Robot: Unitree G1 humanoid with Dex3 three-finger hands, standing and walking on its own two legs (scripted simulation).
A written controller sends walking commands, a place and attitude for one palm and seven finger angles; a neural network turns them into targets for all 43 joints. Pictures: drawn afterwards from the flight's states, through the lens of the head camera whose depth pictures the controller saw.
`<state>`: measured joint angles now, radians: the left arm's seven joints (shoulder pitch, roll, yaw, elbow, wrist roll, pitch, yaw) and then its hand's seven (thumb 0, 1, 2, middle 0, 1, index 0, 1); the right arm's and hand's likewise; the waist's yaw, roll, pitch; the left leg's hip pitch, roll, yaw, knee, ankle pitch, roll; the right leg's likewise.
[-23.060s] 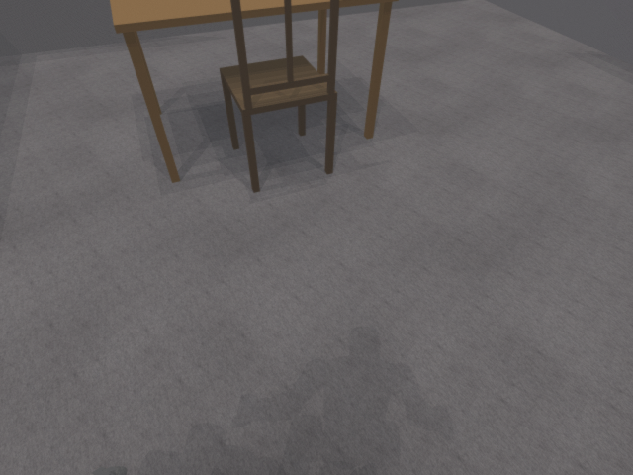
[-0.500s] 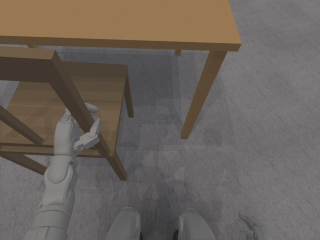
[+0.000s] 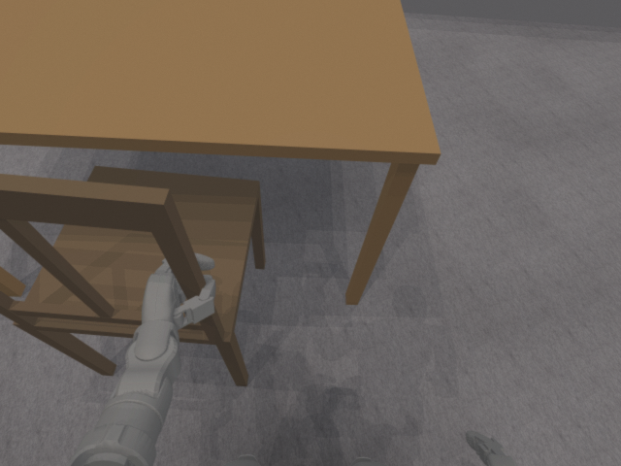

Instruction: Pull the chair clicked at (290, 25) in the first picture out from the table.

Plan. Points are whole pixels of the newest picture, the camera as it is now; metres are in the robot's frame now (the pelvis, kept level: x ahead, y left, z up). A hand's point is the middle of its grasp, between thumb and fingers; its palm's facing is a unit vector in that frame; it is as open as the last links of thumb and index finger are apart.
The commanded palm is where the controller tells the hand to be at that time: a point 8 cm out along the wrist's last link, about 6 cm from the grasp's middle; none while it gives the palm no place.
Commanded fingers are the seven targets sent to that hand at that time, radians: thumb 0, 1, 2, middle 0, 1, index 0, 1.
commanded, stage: step backward, pulling the chair out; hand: left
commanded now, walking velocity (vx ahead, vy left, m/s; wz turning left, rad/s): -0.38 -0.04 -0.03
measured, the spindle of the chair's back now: (66, 274) +0.38 +0.36 -0.06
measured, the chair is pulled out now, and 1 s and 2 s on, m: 0.03 0.14 0.25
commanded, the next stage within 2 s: none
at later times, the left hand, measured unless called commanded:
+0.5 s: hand (209, 357) +0.26 +0.14 -0.05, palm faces +0.08 -0.99 -0.11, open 5.7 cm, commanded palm +0.24 +0.18 -0.05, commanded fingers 0.00 0.90 0.90 -0.50 -1.45 -0.50 -1.45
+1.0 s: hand (212, 383) +0.23 +0.13 -0.05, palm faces +0.03 -0.99 -0.15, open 5.8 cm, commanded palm +0.20 +0.18 -0.05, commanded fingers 0.00 0.90 0.90 -0.50 -1.45 -0.50 -1.45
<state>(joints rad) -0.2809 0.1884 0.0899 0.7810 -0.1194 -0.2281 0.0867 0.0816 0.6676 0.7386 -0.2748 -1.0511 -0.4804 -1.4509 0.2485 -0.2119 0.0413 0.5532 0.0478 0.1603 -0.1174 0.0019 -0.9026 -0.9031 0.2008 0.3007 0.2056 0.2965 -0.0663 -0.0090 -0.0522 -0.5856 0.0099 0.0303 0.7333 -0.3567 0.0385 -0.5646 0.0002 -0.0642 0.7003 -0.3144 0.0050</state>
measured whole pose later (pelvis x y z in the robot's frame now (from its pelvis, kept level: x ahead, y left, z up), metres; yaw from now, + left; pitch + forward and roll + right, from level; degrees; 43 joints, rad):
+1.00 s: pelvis -0.10 +0.00 +0.00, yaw -3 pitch +1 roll -1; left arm -0.31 0.18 0.03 0.90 -0.09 -0.23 0.09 0.07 0.59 0.78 -0.32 -1.13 -0.50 -1.45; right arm 0.21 -0.18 0.04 0.65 0.03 0.05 -0.12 0.00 -0.90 -0.90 0.20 0.30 0.21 0.30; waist -0.03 0.02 0.11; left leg -0.49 0.04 0.09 0.66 -0.19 0.04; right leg -0.46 0.00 -0.03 0.65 -0.22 0.00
